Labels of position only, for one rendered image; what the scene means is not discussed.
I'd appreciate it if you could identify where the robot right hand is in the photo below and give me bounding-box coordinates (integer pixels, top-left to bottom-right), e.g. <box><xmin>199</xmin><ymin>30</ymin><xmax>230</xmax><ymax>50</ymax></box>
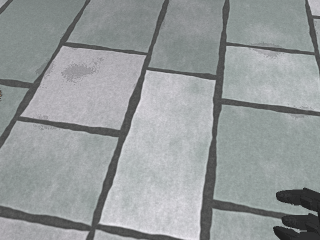
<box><xmin>273</xmin><ymin>187</ymin><xmax>320</xmax><ymax>240</ymax></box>

